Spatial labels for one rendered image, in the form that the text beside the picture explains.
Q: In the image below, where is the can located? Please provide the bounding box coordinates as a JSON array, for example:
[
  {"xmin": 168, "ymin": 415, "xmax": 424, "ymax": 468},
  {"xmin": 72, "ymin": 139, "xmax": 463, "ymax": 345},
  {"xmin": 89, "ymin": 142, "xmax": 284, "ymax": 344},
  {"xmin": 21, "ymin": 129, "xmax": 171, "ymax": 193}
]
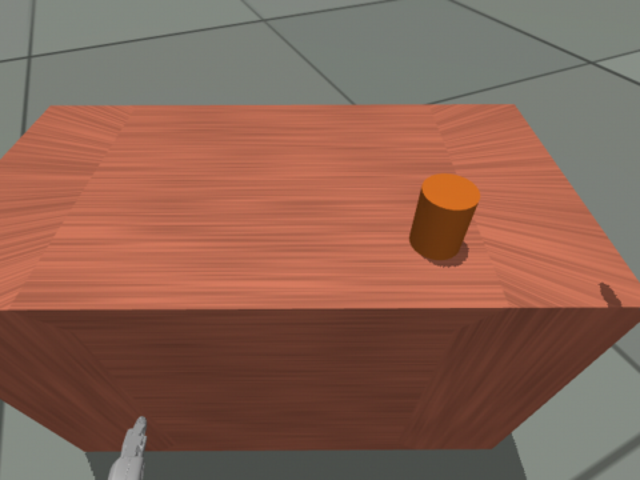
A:
[{"xmin": 409, "ymin": 174, "xmax": 480, "ymax": 260}]

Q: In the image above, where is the left robot hand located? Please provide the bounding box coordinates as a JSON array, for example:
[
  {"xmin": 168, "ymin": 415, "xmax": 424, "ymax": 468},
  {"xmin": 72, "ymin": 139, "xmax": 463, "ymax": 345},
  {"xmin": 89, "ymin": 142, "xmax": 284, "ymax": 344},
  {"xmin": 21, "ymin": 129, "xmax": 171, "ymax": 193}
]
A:
[{"xmin": 108, "ymin": 416, "xmax": 147, "ymax": 480}]

